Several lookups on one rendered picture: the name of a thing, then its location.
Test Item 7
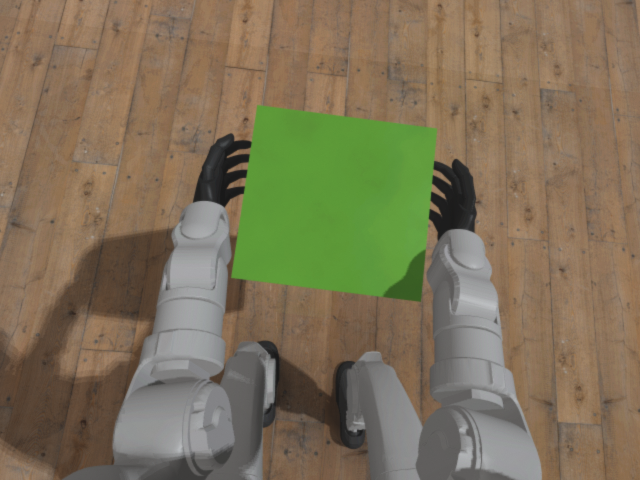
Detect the robot right upper arm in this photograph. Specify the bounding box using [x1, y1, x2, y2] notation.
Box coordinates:
[416, 405, 542, 480]

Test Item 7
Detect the right robot hand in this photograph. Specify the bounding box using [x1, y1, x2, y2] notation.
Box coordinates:
[429, 159, 477, 241]

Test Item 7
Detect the carton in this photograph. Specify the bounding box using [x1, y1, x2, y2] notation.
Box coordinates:
[231, 105, 437, 302]

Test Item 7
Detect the left robot hand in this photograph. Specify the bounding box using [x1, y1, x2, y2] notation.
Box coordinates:
[193, 133, 252, 208]

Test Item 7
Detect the robot left forearm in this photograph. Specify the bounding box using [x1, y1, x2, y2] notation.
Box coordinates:
[113, 201, 232, 460]

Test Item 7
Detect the robot right forearm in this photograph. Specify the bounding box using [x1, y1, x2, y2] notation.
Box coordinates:
[426, 229, 542, 472]

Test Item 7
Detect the robot left shin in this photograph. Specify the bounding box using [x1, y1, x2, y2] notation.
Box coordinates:
[224, 341, 272, 411]

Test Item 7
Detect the robot left upper arm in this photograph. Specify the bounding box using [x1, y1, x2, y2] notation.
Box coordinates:
[62, 379, 235, 480]

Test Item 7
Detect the left robot foot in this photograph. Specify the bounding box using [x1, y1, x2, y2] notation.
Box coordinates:
[258, 341, 279, 428]

